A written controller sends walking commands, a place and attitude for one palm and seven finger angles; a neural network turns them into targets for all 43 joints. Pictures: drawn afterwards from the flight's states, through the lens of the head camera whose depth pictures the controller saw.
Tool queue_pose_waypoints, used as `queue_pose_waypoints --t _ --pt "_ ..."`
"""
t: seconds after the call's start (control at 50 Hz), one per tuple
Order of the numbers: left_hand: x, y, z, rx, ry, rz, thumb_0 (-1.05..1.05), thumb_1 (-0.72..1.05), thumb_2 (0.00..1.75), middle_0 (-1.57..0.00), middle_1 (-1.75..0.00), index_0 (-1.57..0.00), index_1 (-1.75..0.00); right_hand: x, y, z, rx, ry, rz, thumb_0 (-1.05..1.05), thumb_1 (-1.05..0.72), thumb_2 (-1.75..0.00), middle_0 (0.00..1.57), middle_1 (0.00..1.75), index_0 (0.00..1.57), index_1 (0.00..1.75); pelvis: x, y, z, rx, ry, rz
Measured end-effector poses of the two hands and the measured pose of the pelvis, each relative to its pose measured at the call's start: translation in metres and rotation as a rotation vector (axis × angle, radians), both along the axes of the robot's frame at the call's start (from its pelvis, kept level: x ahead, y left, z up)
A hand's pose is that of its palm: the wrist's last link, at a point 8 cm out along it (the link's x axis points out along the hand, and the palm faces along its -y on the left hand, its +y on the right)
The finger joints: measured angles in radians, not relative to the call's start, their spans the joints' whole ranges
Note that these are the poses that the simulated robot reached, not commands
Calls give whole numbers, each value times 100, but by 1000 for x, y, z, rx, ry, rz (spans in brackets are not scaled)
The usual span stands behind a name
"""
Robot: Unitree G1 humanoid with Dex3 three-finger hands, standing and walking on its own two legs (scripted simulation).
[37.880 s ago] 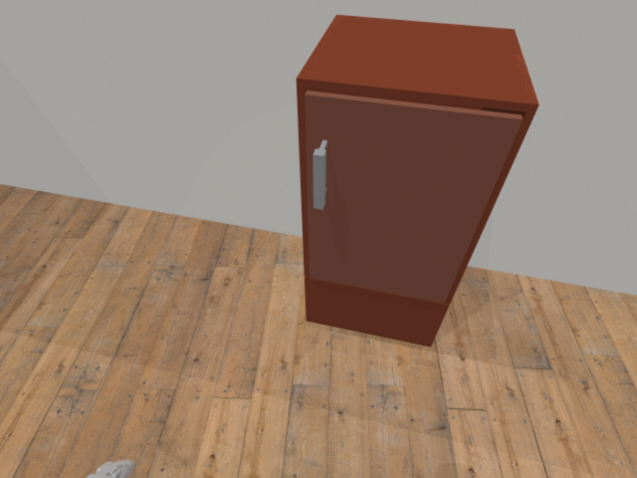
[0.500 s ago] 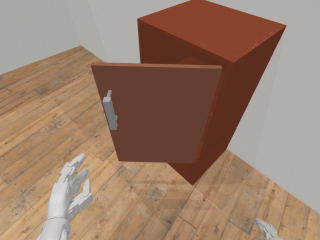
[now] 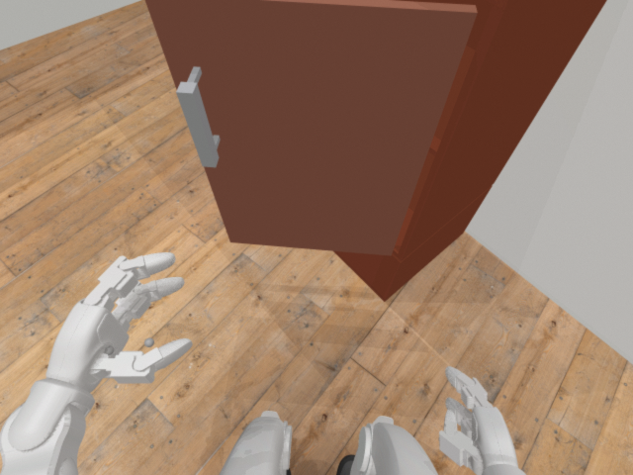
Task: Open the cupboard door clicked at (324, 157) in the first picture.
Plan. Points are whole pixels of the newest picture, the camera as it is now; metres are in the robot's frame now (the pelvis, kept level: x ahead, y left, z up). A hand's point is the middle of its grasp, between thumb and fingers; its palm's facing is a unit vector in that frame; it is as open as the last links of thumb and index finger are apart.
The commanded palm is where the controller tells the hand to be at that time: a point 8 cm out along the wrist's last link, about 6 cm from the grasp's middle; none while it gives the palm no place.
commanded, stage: raise the hand with hooked fingers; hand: left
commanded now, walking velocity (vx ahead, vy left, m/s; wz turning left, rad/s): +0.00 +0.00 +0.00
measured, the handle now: (203, 119) +0.60 +0.23 +0.05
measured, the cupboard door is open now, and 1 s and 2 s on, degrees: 44 44 44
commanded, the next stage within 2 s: move the hooked fingers beside the handle in 1.36 s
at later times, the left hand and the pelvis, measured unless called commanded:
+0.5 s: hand (86, 308) +0.28 +0.28 +0.06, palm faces -0.02 -1.00 -0.05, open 13.3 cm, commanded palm +0.25 +0.33 +0.06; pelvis +0.01 +0.03 +0.02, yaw -1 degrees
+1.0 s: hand (44, 275) +0.31 +0.34 +0.07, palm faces -0.04 -1.00 -0.05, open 14.0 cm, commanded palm +0.29 +0.38 +0.07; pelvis +0.02 +0.06 +0.03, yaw -1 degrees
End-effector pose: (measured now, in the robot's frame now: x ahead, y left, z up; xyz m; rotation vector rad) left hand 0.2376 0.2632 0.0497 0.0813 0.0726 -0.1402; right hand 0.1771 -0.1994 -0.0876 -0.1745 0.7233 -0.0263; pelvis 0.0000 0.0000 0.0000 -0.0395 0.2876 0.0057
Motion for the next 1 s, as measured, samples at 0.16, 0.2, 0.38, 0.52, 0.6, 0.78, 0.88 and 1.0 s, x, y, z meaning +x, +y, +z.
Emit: queue_pose_waypoints --t 0.16,0.2,0.38,0.52,0.6,0.78,0.88,1.0 --pt "-1 30 15 -15 12 196 1 5 54 -27 -85 -26 -85 -51 -46 17 -91 101 -145 2 -90 -90 20 30 20 30 11 5 18 20 0 -26" --pt "-5 38 17 7 -26 215 1 1 52 -27 -88 -27 -88 -54 -55 20 -127 108 -144 2 -90 -90 20 30 20 30 12 7 17 17 3 -21" --pt "6 47 -8 -29 9 71 0 -21 43 -28 -101 -28 -101 -26 -52 36 -206 26 -109 1 -91 -90 20 30 20 30 10 22 13 -6 2 -19" --pt "21 72 19 -28 -80 132 0 -37 36 -30 -112 -29 -112 0 -11 49 -146 -52 -47 1 -90 -90 20 30 20 30 14 36 20 -18 -14 -13" --pt "25 88 16 -20 -20 138 -1 -43 33 -30 -116 -30 -116 7 10 48 -112 -56 -12 1 -90 -90 20 30 20 30 15 44 22 -23 -11 -10" --pt "38 110 18 -19 -38 129 -1 -49 31 -30 -119 -30 -120 -2 23 42 -137 18 10 1 -90 -90 21 30 20 30 17 57 23 -36 -4 -8" --pt "50 123 24 -7 -51 118 -1 -50 30 -31 -120 -30 -120 -15 17 40 -159 67 -12 1 -90 -90 21 30 20 30 17 61 24 -40 -2 -7" --pt "55 128 22 -26 -3 104 -1 -50 30 -30 -120 -30 -120 -29 8 45 -172 92 -47 1 -90 -90 20 30 20 30 17 64 27 -39 2 -14"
